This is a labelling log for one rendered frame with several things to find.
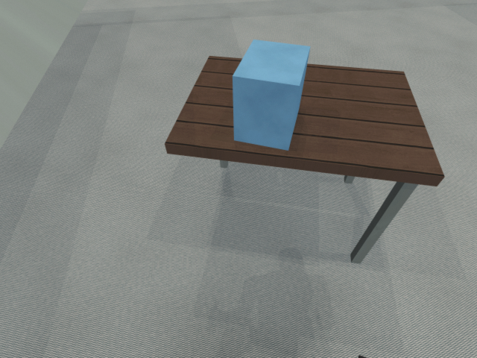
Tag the carton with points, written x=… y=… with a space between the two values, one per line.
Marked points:
x=267 y=88

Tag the table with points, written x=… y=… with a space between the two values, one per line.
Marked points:
x=351 y=121

